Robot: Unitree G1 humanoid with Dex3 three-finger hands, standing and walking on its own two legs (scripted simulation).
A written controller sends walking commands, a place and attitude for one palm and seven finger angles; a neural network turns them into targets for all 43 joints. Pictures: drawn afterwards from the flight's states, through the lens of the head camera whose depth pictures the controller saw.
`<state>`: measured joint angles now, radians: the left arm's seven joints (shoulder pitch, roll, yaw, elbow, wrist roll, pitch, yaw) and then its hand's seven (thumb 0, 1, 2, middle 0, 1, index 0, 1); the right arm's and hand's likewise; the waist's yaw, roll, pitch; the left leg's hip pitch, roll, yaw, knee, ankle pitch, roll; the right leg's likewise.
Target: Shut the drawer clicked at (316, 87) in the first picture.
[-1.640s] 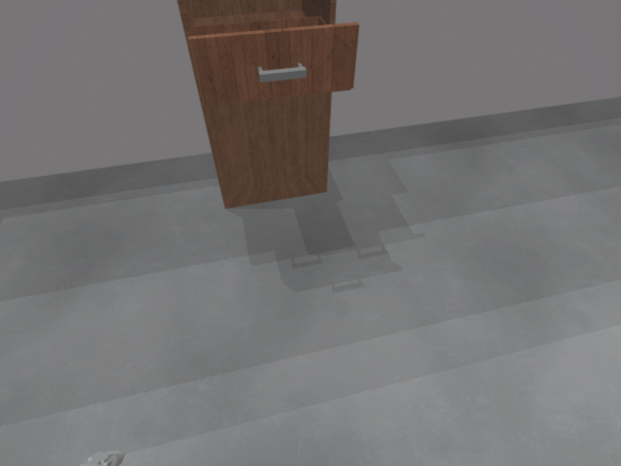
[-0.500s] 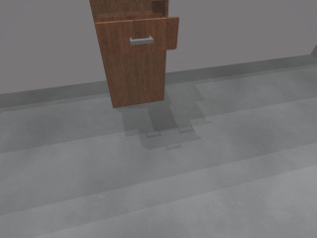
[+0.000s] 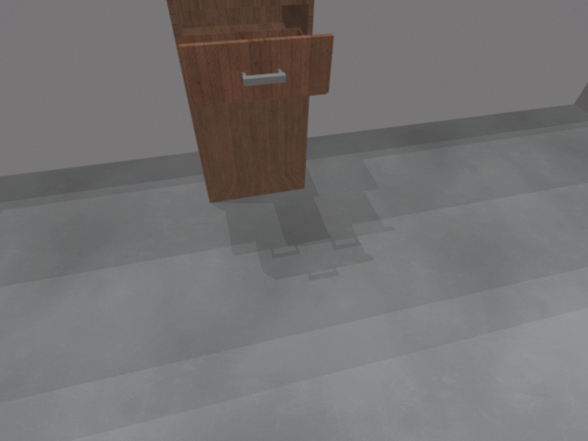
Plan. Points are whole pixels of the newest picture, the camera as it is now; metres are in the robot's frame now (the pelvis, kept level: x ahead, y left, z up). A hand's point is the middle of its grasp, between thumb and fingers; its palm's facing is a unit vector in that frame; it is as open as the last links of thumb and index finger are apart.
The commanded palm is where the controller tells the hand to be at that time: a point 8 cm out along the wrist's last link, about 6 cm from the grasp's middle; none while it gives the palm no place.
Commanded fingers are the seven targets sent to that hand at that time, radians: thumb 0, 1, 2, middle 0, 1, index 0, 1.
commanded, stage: walk to a spot facing it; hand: left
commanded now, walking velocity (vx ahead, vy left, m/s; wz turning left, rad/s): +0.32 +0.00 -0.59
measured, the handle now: (263, 76) +1.08 +0.17 +0.00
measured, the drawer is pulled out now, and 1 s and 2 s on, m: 0.30 0.30 0.30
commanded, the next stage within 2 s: turn to face it in 1.42 s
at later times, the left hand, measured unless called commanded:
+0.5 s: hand out of the picture +0.10 +0.14 -0.17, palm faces -0.12 -0.98 -0.18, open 7.3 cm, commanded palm none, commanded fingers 0.00 0.90 0.90 -0.20 -0.30 -0.20 -0.30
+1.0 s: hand (241, 272) +0.48 +0.15 -0.17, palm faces -0.34 -0.92 -0.18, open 7.3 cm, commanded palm none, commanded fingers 0.00 0.90 0.90 -0.20 -0.30 -0.20 -0.30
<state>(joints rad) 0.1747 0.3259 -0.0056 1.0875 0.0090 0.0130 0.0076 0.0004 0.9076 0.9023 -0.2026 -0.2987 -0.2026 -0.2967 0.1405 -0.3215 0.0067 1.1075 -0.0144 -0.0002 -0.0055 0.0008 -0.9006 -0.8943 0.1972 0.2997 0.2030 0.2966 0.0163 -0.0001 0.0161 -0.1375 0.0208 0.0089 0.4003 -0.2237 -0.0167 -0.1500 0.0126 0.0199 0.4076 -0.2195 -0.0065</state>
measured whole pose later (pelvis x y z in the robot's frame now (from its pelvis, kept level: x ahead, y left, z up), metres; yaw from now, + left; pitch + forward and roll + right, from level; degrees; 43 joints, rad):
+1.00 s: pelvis +0.34 +0.00 +0.00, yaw -25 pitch +0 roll +0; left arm 0.22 0.22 0.10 0.97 0.04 0.02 -0.03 0.00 0.92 0.90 -0.19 -0.30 -0.19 -0.30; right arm 0.32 -0.18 -0.06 1.03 -0.02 -0.09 -0.03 -0.02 -0.94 -0.89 0.20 0.30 0.20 0.30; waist 0.02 -0.04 0.03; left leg -0.13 0.04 0.27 0.40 -0.27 0.05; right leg -0.63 -0.10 -0.04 1.14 -0.16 0.00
